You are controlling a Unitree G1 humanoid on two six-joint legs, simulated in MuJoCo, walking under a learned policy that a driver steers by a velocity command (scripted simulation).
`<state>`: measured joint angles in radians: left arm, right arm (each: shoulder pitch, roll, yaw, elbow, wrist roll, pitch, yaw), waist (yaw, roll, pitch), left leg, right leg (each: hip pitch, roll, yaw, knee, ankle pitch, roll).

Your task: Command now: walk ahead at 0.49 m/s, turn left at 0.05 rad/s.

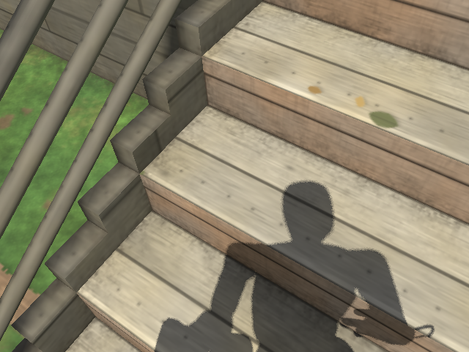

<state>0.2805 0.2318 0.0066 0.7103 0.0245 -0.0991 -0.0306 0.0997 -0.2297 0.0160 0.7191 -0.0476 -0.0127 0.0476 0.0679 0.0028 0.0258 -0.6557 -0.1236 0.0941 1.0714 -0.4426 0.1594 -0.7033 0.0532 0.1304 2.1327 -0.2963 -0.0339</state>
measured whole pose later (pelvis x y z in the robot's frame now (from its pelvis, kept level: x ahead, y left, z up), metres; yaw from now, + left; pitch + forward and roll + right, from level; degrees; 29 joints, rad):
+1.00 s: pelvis +0.37 +0.00 +0.24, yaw -43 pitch +3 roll -2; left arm 0.23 0.30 0.09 0.61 0.01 -0.03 -0.02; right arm 0.17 -0.22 -0.07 0.66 -0.02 0.00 -0.03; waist -0.02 0.02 -0.08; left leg -0.22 0.11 0.11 0.47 -0.30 0.03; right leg -0.69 0.10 0.04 1.66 -0.52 0.12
